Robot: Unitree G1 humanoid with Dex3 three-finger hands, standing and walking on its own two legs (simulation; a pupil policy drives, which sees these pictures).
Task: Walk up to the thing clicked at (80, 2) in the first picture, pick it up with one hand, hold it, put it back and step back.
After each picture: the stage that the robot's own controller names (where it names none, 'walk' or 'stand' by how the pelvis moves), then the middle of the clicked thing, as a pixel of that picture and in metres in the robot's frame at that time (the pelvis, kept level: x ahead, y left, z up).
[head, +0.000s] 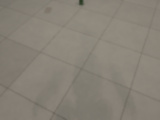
stand; (81, 1) +2.21 -0.08 -0.72
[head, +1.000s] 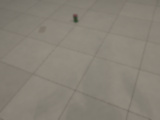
walk; (75, 18) +2.06 +0.16 -0.71
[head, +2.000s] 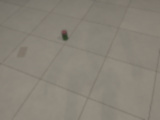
walk; (64, 35) +1.40 +0.27 -0.72
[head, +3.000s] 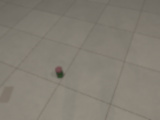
walk; (59, 72) +0.89 +0.25 -0.72
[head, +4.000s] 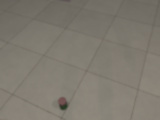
walk; (62, 103) +0.56 +0.17 -0.71
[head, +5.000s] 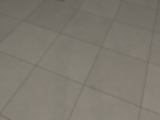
stand; out of the picture +0.34 +0.13 -0.69
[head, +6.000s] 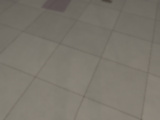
stand; out of the picture +0.29 +0.12 -0.72
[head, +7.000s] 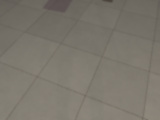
stand; out of the picture +0.30 +0.13 -0.72
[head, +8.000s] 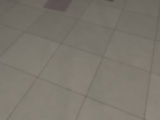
stand; out of the picture +0.28 +0.13 -0.73
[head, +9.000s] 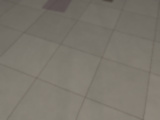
stand; out of the picture +0.28 +0.14 -0.73
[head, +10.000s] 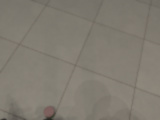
go down; (49, 112) +0.31 +0.15 -0.62
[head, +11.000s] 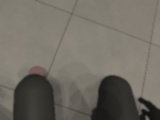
go down; (38, 75) +0.36 +0.18 -0.30
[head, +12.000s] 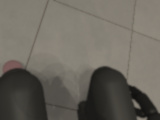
close in; (14, 71) +0.35 +0.20 -0.25
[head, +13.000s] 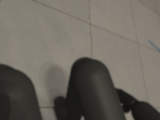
close; out of the picture +0.35 +0.22 -0.22
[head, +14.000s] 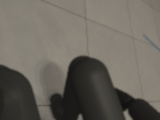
close; out of the picture +0.34 +0.22 -0.22
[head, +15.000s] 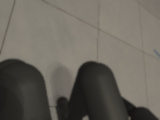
lift; out of the picture +0.28 +0.22 -0.20
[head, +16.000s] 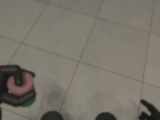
lift; (23, 90) +0.29 +0.18 +0.00
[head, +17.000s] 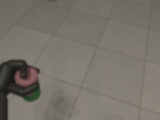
hold; (29, 85) +0.32 +0.17 +0.02
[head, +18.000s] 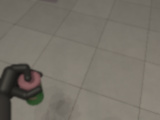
hold; (32, 89) +0.31 +0.17 +0.00
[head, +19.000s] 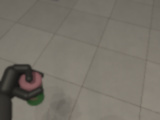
hold; (33, 89) +0.31 +0.17 +0.00
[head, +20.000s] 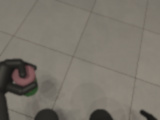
crouch; (26, 82) +0.34 +0.17 -0.06
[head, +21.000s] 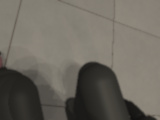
lower; out of the picture +0.36 +0.21 -0.20
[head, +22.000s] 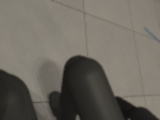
lower; out of the picture +0.38 +0.25 -0.22
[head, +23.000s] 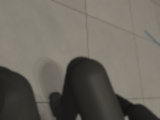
lower; out of the picture +0.37 +0.25 -0.22
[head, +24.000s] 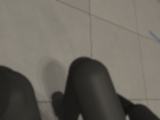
lower; out of the picture +0.36 +0.24 -0.22
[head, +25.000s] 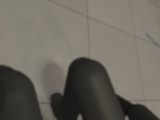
lower; out of the picture +0.35 +0.24 -0.22
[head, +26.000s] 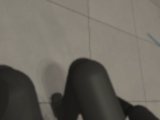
open; out of the picture +0.33 +0.22 -0.23
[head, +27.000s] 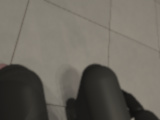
stand; (1, 76) +0.33 +0.20 -0.25
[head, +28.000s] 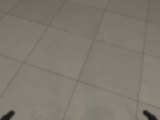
stand; out of the picture +0.28 +0.14 -0.62
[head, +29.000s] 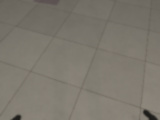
stand; out of the picture +0.29 +0.14 -0.66
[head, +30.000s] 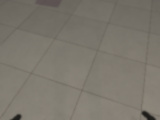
stand; out of the picture +0.29 +0.14 -0.66
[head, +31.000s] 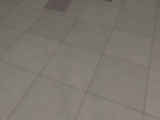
stand; out of the picture +0.32 +0.13 -0.72
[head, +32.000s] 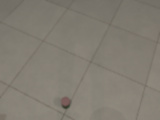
walk; (65, 103) +0.40 +0.09 -0.70
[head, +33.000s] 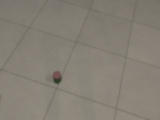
walk; (57, 77) +0.62 +0.14 -0.70
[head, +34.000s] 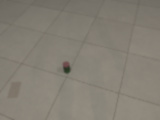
stand; (66, 67) +0.92 +0.17 -0.71
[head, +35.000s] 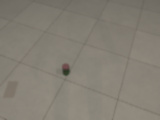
stand; (65, 69) +0.87 +0.12 -0.71
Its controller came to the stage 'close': yes
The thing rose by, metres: 0.70
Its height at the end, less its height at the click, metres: +0.00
